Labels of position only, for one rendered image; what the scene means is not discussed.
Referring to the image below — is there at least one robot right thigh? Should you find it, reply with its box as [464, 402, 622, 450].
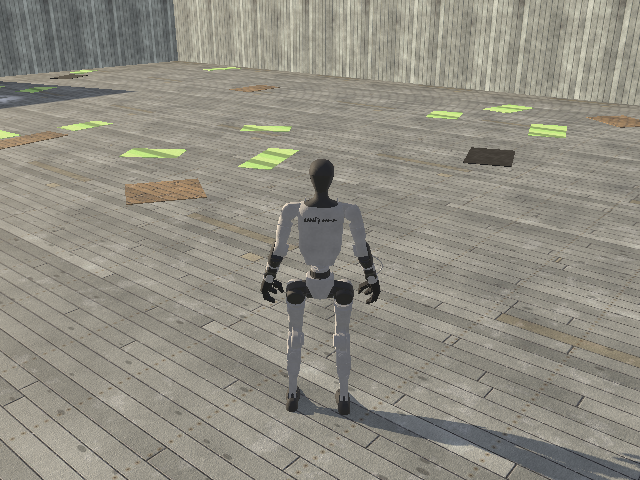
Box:
[333, 279, 354, 351]

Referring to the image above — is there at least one robot left forearm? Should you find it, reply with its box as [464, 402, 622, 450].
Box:
[263, 241, 283, 283]

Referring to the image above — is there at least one right robot upper arm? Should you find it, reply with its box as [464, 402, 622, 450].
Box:
[342, 203, 368, 257]

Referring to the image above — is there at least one robot right forearm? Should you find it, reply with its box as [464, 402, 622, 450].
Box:
[358, 242, 378, 284]

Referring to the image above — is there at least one robot right hand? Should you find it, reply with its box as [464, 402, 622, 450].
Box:
[358, 280, 381, 304]

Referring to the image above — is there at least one robot left hand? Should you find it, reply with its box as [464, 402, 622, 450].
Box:
[260, 279, 284, 303]

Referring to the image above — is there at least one robot right foot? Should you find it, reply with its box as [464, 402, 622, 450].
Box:
[335, 389, 350, 415]

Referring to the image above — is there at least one left robot upper arm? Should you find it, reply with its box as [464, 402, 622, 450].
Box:
[273, 202, 300, 257]

